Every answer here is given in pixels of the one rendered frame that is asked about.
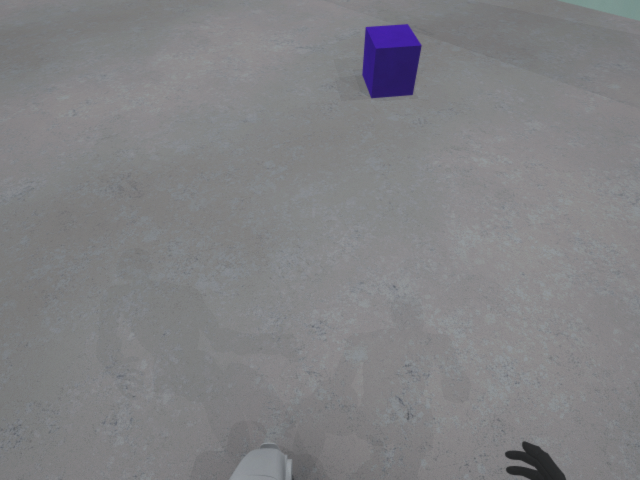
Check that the carton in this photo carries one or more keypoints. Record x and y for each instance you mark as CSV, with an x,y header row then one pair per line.
x,y
391,57

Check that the left robot thigh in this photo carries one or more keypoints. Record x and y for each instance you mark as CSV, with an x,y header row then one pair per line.
x,y
264,464

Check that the robot left shin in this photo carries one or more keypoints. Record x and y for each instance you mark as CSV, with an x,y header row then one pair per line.
x,y
269,445

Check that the right robot hand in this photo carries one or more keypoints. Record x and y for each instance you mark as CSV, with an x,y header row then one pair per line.
x,y
535,456

